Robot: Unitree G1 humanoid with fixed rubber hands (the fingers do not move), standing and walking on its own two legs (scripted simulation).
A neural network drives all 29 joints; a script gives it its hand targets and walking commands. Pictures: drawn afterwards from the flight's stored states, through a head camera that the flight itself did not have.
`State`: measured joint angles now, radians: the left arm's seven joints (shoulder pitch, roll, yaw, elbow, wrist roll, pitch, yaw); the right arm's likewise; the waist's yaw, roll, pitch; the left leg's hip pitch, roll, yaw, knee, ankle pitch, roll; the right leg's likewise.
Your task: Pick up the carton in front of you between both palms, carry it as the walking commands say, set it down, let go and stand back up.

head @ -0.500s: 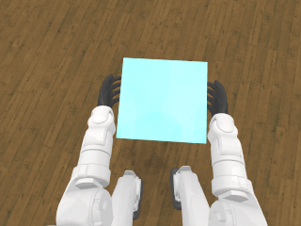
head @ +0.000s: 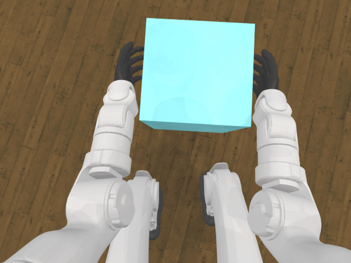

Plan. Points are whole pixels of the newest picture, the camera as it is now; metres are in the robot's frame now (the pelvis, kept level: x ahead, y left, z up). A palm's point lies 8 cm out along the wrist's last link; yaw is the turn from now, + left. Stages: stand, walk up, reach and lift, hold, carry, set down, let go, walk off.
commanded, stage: set down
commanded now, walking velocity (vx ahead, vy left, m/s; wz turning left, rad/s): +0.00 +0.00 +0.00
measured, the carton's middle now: (192, 88) +0.49 -0.06 -0.17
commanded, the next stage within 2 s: none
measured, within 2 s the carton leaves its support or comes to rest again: rests again in 1.16 s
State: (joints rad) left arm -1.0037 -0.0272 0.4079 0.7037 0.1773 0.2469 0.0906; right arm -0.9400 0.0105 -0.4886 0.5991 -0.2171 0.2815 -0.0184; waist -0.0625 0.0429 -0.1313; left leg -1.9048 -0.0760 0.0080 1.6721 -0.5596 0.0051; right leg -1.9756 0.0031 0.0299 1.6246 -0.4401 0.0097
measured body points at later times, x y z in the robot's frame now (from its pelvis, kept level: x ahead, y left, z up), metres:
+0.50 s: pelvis -0.02 -0.01 -0.10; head +0.34 -0.04 +0.17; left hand +0.55 +0.07 -0.26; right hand +0.49 -0.23 -0.26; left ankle +0.07 +0.11 -0.49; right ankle +0.11 -0.12 -0.49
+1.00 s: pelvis -0.02 +0.00 -0.15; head +0.35 -0.03 +0.11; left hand +0.55 +0.07 -0.32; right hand +0.51 -0.24 -0.31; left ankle +0.07 +0.11 -0.49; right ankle +0.11 -0.12 -0.49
